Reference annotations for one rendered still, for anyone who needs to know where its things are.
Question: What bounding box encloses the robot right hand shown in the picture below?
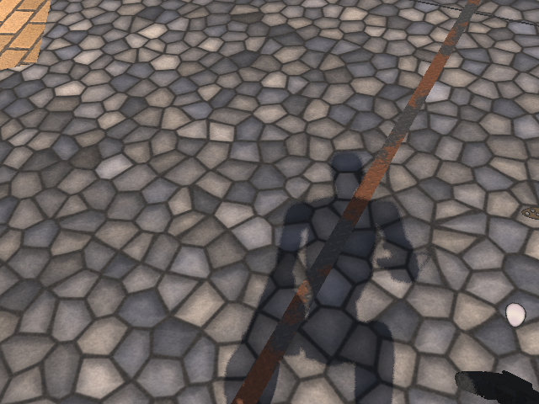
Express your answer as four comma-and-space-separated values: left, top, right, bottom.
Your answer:
455, 370, 539, 404

